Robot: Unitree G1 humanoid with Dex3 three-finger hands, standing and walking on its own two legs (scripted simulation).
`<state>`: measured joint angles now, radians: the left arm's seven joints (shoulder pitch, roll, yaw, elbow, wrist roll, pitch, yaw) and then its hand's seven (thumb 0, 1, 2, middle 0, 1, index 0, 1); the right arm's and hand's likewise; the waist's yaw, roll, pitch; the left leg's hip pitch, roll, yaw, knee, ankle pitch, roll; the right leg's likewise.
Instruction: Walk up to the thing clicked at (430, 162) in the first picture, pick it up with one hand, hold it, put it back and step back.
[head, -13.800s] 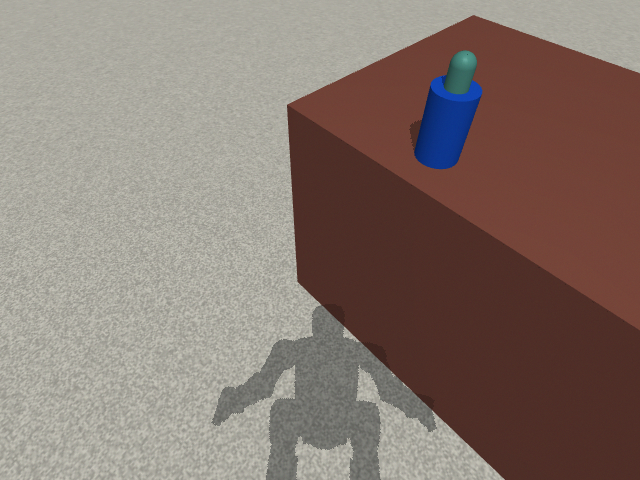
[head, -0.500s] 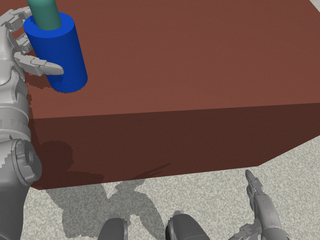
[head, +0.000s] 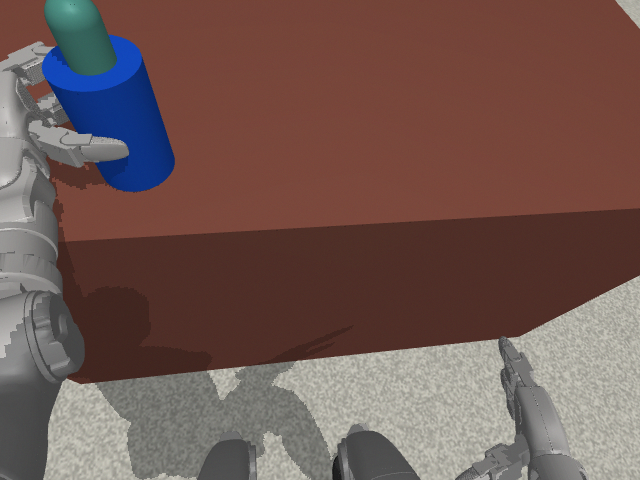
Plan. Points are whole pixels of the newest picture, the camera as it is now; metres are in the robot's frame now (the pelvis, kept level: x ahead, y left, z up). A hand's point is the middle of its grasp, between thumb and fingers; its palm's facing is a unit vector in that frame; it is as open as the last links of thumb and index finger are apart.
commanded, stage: settle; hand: left
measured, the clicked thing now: (109, 97) +0.51 +0.19 +0.15
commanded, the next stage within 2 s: lift in 0.80 s
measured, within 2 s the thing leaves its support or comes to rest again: leaves its support in 0.60 s
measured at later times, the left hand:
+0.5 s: hand (86, 101) +0.51 +0.22 +0.13, palm faces +0.15 -0.99 -0.05, open 11.6 cm
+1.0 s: hand (97, 79) +0.52 +0.20 +0.16, palm faces +0.16 -0.99 -0.05, open 11.8 cm
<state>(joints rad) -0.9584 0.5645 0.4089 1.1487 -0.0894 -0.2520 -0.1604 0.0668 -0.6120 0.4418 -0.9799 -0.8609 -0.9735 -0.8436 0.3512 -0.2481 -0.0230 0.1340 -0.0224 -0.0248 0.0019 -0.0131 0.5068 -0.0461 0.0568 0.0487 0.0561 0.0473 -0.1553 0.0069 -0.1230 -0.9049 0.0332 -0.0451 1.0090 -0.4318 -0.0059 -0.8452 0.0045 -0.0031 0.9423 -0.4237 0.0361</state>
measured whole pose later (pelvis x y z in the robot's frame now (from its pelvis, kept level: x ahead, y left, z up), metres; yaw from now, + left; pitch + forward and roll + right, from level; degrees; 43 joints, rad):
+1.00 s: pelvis +0.03 +0.00 +0.03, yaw -1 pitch +13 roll -2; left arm -0.80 0.44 0.33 0.87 -0.09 -0.04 -0.05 -0.03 -0.61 0.72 -0.68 -1.19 -0.70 -1.18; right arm 0.31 -0.22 -0.01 0.29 0.01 -0.07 -0.04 -0.01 0.49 -0.07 0.05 0.05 0.05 0.05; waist -0.12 0.03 -0.10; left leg -0.67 0.04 -0.02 0.84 -0.41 -0.01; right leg -0.62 0.01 0.02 0.77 -0.39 0.04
